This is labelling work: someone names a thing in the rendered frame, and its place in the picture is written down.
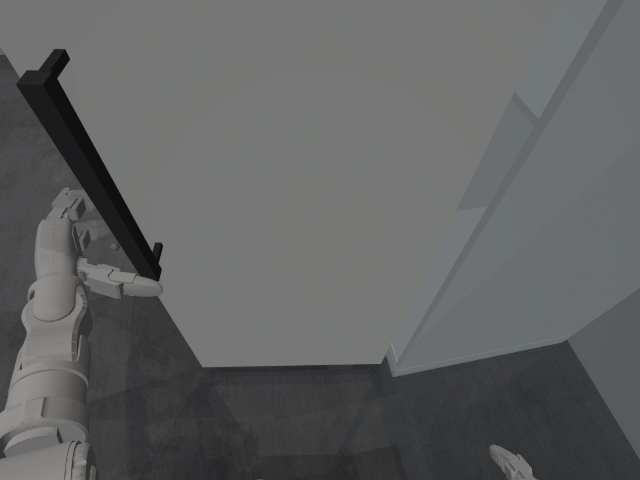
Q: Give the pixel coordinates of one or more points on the left robot hand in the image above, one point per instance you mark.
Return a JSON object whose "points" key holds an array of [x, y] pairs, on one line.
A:
{"points": [[60, 242]]}

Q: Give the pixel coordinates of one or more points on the right robot hand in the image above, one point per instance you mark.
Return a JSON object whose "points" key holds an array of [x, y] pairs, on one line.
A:
{"points": [[515, 467]]}

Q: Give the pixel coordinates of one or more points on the left robot forearm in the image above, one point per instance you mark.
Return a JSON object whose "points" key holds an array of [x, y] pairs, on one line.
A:
{"points": [[46, 402]]}

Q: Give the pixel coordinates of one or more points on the fridge door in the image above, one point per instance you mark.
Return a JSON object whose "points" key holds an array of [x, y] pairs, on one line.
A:
{"points": [[299, 160]]}

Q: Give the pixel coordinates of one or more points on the robot left upper arm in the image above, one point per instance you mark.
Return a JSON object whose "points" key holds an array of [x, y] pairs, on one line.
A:
{"points": [[71, 460]]}

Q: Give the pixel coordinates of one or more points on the handle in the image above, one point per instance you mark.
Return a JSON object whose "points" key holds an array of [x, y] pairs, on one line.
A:
{"points": [[47, 99]]}

